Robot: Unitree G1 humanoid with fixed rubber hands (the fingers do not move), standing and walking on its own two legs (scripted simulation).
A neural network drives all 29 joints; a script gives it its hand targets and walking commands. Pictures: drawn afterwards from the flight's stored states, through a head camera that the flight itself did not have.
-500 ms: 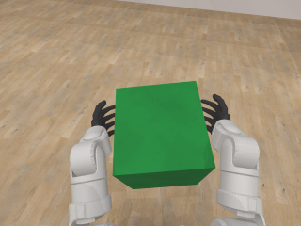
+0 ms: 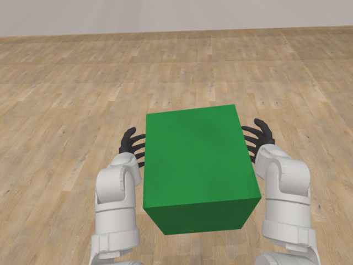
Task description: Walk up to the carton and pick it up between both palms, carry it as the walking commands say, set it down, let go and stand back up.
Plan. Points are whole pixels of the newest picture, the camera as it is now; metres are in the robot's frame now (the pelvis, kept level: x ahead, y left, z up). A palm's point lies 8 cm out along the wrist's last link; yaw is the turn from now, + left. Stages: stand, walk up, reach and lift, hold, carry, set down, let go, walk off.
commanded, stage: carry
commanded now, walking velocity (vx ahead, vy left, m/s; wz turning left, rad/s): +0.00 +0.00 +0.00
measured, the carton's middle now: (196, 175) +0.33 -0.03 +0.03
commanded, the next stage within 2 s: none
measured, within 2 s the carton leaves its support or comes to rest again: neither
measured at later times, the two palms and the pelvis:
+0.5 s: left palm (109, 175) +0.29 +0.15 +0.11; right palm (249, 160) +0.30 -0.13 +0.12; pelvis -0.03 +0.01 +0.00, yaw +0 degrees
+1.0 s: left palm (106, 173) +0.30 +0.16 +0.11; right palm (243, 158) +0.31 -0.13 +0.12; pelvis -0.03 +0.02 +0.00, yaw +0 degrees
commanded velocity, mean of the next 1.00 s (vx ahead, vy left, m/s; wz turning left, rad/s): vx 0.00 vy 0.00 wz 0.00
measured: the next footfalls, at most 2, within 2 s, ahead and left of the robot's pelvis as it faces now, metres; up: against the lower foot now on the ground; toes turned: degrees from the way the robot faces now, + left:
none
